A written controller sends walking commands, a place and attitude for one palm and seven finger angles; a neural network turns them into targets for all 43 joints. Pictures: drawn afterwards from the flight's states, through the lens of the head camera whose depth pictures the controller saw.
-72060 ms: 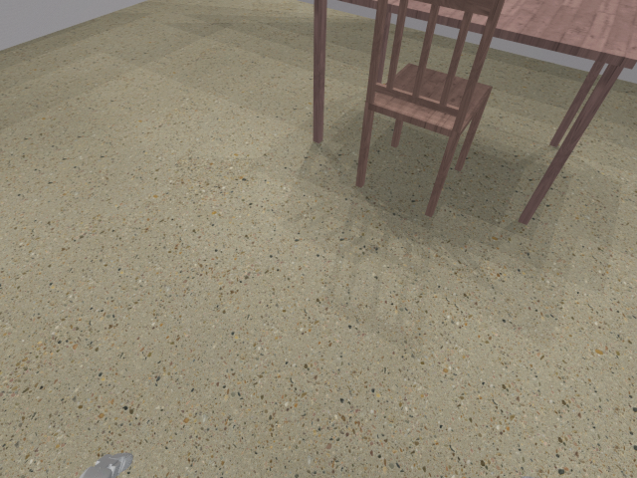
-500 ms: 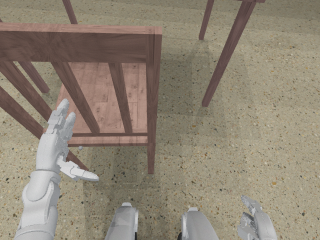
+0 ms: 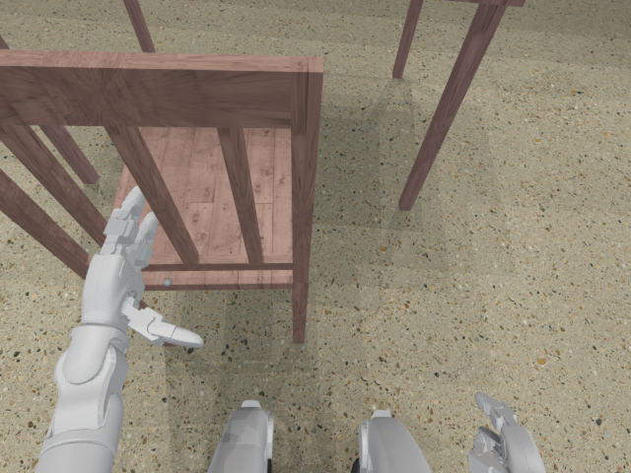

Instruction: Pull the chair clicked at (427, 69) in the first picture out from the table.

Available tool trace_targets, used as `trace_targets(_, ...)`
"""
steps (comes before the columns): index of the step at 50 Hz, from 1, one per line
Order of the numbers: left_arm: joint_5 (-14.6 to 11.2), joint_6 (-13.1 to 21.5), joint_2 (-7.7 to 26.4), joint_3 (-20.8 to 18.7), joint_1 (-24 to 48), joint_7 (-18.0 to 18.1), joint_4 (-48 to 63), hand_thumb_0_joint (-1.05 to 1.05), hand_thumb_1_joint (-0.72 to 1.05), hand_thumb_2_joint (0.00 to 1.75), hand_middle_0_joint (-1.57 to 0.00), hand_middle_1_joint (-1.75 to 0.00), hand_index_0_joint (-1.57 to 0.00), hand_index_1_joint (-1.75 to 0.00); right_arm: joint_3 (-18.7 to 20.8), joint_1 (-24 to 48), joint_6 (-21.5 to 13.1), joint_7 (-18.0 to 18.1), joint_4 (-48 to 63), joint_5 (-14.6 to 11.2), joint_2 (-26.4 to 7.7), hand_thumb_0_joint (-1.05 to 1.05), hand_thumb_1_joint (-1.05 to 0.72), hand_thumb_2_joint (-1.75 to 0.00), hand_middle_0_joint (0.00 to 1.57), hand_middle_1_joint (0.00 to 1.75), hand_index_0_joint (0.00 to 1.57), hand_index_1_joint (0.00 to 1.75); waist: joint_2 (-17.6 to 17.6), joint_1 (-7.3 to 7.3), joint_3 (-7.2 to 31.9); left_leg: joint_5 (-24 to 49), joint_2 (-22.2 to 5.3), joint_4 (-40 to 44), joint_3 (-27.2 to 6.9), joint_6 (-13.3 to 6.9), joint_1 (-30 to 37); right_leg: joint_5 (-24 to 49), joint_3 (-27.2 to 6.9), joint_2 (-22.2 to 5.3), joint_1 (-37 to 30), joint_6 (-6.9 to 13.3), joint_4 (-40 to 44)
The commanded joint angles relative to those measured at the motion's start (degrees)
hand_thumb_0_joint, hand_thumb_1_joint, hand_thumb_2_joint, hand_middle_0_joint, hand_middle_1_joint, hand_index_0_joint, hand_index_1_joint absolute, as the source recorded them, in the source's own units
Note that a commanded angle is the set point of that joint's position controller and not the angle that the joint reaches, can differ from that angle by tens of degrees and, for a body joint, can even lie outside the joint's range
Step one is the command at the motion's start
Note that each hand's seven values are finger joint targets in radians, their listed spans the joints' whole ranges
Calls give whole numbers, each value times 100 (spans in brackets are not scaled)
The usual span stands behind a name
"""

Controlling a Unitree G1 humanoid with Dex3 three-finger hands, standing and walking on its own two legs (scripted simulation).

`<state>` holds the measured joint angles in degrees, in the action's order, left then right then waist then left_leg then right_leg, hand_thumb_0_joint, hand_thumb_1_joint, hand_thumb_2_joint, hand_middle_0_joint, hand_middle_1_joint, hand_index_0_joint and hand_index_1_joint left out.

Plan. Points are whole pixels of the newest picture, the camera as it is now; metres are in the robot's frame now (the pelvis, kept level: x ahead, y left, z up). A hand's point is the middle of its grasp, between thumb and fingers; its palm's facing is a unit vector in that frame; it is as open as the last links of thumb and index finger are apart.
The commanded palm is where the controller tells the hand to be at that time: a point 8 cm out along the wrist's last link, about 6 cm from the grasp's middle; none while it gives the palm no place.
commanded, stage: aim the fingers beside a spindle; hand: left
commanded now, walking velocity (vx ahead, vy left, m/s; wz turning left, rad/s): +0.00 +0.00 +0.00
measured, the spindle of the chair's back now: (164, 207) +0.44 +0.22 +0.03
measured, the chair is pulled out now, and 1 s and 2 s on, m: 0.32 0.32 0.32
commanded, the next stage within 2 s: push the fingers through the gap in 0.58 s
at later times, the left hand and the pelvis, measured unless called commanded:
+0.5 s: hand (172, 285) +0.33 +0.19 +0.02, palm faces -0.01 -1.00 -0.02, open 16.9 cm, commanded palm +0.32 +0.24 +0.03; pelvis +0.00 +0.00 +0.00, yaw +0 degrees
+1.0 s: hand (178, 257) +0.37 +0.18 +0.02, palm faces +0.02 -1.00 -0.04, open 17.0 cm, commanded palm +0.35 +0.23 +0.03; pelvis +0.00 -0.01 +0.00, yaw +0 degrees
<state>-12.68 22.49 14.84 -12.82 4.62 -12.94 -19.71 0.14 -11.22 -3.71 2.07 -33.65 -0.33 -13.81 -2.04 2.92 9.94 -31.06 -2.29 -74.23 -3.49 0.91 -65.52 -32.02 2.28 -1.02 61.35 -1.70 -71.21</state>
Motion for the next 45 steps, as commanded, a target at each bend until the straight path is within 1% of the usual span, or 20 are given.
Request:
trace_targets(1,-48,368,769,-267,986,67,940,0,-50,30,-6,-8,-6,-8,338,-61,-178,46,696,21,-856,0,-90,-90,20,30,20,30,-115,53,1979,1505,191,1006,98,-125,1735,1253,141,233,-781,260,914)
trace_targets(5,-65,461,1076,-558,968,76,1128,0,-50,30,-6,-8,-6,-8,342,-58,-148,36,734,28,-831,0,-90,-90,20,30,20,30,-174,-46,2227,1676,192,999,153,-129,1801,1468,79,229,-1042,264,926)
trace_targets(7,-62,544,1145,-559,1032,72,1353,0,-50,30,-6,-8,-6,-8,338,-48,-152,44,752,25,-826,0,-90,-90,20,30,20,30,-291,-47,2370,1830,171,1013,129,-130,1942,1542,90,248,-1054,283,879)
trace_targets(8,-73,542,1031,-486,866,64,1399,0,-50,30,-6,-8,-6,-8,334,-53,-152,33,773,25,-796,0,-90,-90,20,30,20,30,-416,-84,2401,1941,182,1046,148,-118,2055,1628,85,240,-1092,282,904)
trace_targets(10,-91,538,1017,-454,908,63,1417,0,-50,30,-6,-8,-6,-8,333,-50,-149,26,741,18,-806,0,-90,-90,20,30,20,30,-352,-18,2273,1891,172,1049,141,-116,2017,1603,100,249,-1057,267,933)
trace_targets(11,-102,501,868,-327,866,42,1311,0,-50,30,-6,-8,-6,-8,325,-50,-153,24,735,16,-800,0,-90,-90,20,30,20,30,-340,24,2173,1798,186,1044,152,-124,1960,1544,101,248,-1023,259,968)
trace_targets(12,-106,476,896,-379,878,38,1120,0,-50,30,-6,-8,-6,-8,332,-91,-153,38,691,9,-823,0,-90,-90,20,30,20,30,-70,99,2071,1749,167,1002,122,-142,1835,1529,115,258,-985,248,964)
trace_targets(13,-107,459,865,-357,912,12,991,0,-50,30,-6,-8,-6,-8,327,-70,-148,41,664,8,-837,0,-90,-90,20,30,20,30,-133,107,1947,1587,180,995,139,-135,1709,1422,101,254,-919,239,971)
trace_targets(16,-110,432,847,-358,1043,-50,753,0,-50,30,-6,-8,-6,-8,340,-62,-146,55,642,-1,-880,0,-90,-90,20,30,20,30,32,138,1809,1300,186,979,113,-139,1572,1151,122,253,-760,239,971)
trace_targets(17,-100,451,768,-241,1109,-72,769,0,-50,30,-6,-8,-6,-8,330,-55,-154,59,668,0,-873,0,-90,-90,20,30,20,30,-84,130,1797,1296,190,980,111,-146,1597,1112,117,256,-706,258,961)
trace_targets(20,-95,503,792,-174,1273,-95,1085,0,-50,30,-6,-8,-6,-8,342,-46,-183,58,694,12,-863,0,-90,-90,20,30,20,30,-348,75,2075,1479,190,997,113,-133,1872,1220,105,232,-763,277,946)
trace_targets(23,-59,544,957,-292,1311,4,1295,0,-50,30,-6,-8,-6,-8,351,-63,-184,69,694,23,-858,0,-90,-90,20,30,20,30,-364,38,2322,1707,169,1008,83,-125,2079,1333,113,232,-789,282,912)
trace_targets(24,-23,559,952,-275,1371,52,1347,0,-50,30,-6,-8,-6,-8,344,-63,-185,69,688,33,-845,0,-90,-90,20,30,20,30,-466,32,2333,1756,161,1026,69,-111,2138,1341,131,229,-753,287,885)
trace_targets(28,48,531,975,-333,1446,219,1218,0,-50,30,-6,-8,-6,-8,324,-53,-163,63,662,45,-835,0,-90,-90,20,30,20,30,-307,63,2195,1591,174,1015,74,-121,1951,1245,125,232,-731,268,898)
trace_targets(32,44,469,903,-292,1433,166,922,0,-50,30,-6,-8,-6,-8,324,-79,-149,63,635,28,-848,0,-90,-90,20,30,20,30,-229,98,2112,1529,173,999,82,-126,1872,1238,120,246,-748,275,927)
trace_targets(34,12,404,729,-178,1117,98,874,0,-50,30,-6,-8,-6,-8,335,-70,-135,32,686,20,-836,0,-90,-90,20,30,20,30,-313,33,2141,1643,175,1041,109,-105,1967,1337,134,239,-802,282,939)
trace_targets(36,-1,356,768,-159,1355,78,846,0,-50,30,-6,-8,-6,-8,330,-93,-112,37,681,18,-860,0,-90,-90,20,30,20,30,-118,90,2155,1546,182,1015,121,-121,1852,1339,109,233,-884,255,968)
trace_targets(38,42,356,807,-162,1714,105,740,0,-50,30,-6,-8,-6,-8,326,-126,-103,49,629,12,-869,0,-90,-90,20,30,20,30,-140,166,2054,1491,174,985,89,-125,1807,1275,117,241,-724,254,934)
trace_targets(44,100,489,1071,-409,2156,184,573,0,-50,30,-6,-8,-6,-8,330,-193,-82,68,543,37,-864,0,-90,-90,20,30,20,30,-113,163,2140,1523,187,921,115,-141,1738,1333,60,239,-807,254,940)
trace_targets(45,122,523,1128,-410,2278,168,611,0,-50,30,-6,-8,-6,-8,325,-201,-79,73,531,40,-865,0,-90,-90,20,30,20,30,-245,150,2252,1552,188,906,129,-134,1769,1353,35,236,-816,260,916)
